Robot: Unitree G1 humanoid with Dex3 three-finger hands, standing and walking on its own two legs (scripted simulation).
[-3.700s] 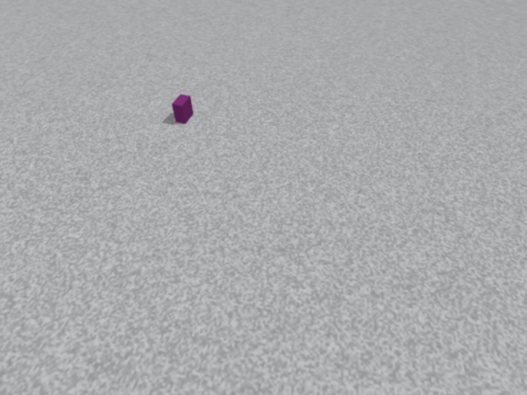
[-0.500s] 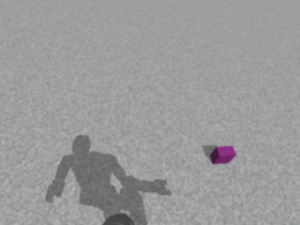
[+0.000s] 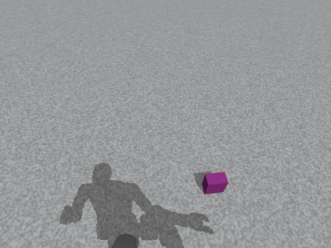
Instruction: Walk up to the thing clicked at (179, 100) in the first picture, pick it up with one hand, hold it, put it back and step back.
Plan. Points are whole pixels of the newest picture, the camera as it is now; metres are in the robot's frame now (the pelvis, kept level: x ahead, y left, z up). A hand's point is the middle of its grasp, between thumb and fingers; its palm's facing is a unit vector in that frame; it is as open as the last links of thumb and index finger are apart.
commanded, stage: walk up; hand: left
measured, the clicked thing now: (214, 183) +0.59 -0.29 -0.67
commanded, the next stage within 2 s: none
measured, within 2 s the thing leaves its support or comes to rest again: neither
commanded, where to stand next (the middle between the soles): +0.24 -0.61 m, yaw +8 degrees
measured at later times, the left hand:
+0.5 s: hand out of the picture +0.13 +0.10 -0.14, palm faces -0.03 -0.95 -0.30, open 7.4 cm
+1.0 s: hand out of the picture +0.09 -0.11 -0.14, palm faces +0.07 -0.93 -0.35, open 7.4 cm
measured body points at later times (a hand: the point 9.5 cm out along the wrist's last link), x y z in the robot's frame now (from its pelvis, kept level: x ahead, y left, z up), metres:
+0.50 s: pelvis +0.05 -0.17 +0.01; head +0.07 -0.12 +0.46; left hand +0.13 +0.15 -0.12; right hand +0.12 -0.52 -0.04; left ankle +0.12 -0.03 -0.70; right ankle +0.09 -0.36 -0.62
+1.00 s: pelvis +0.09 -0.39 +0.01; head +0.12 -0.36 +0.46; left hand +0.08 -0.06 -0.11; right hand +0.17 -0.72 -0.08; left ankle +0.15 -0.33 -0.69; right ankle +0.11 -0.47 -0.70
